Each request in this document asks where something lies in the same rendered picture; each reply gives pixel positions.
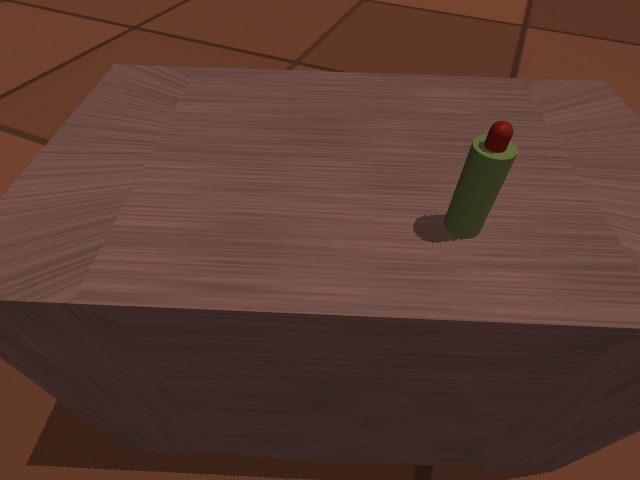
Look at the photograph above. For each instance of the bottle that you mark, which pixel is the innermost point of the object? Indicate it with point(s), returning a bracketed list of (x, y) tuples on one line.
[(485, 170)]

